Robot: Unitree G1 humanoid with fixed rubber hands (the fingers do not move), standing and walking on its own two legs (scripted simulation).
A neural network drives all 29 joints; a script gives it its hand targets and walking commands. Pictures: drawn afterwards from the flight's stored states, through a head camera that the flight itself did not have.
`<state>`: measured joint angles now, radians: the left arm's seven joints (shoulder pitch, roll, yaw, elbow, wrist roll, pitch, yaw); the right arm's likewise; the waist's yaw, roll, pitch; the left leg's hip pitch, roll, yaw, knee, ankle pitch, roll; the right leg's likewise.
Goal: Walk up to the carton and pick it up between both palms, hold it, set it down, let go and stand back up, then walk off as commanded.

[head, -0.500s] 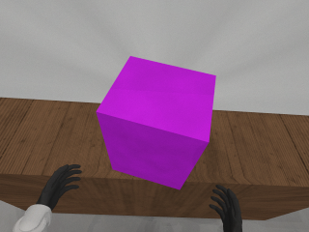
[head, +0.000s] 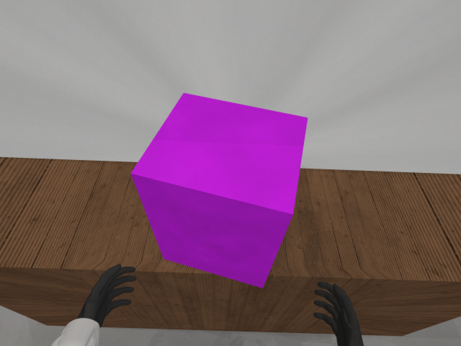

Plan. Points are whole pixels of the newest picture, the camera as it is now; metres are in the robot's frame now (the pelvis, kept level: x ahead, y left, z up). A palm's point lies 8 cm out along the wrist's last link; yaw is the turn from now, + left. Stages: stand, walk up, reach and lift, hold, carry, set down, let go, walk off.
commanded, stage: set down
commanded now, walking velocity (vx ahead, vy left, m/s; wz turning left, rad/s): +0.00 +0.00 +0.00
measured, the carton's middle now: (226, 197) +0.39 +0.00 +0.02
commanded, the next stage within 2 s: let go in 0.54 s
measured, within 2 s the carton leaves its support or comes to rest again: neither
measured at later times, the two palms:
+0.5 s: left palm (102, 335) +0.19 +0.21 -0.06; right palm (361, 343) +0.15 -0.23 -0.08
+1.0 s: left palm (106, 337) +0.18 +0.20 -0.07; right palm out of the picture +0.14 -0.24 -0.09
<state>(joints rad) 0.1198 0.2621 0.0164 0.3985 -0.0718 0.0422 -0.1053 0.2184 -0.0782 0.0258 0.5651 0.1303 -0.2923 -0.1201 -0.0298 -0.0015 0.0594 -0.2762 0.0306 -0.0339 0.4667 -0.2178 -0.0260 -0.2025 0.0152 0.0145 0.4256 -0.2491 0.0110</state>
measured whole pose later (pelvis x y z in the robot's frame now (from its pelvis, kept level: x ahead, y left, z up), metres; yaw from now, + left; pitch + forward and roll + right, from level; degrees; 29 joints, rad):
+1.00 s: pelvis +0.00 -0.01 +0.00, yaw +0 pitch +1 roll +0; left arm 0.16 0.18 0.04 0.47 -0.01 0.09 -0.02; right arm 0.16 -0.18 0.01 0.76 0.09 -0.28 -0.01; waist -0.03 0.00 0.06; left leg -0.24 0.03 -0.03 0.40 -0.18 -0.04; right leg -0.20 0.02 0.01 0.43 -0.24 -0.01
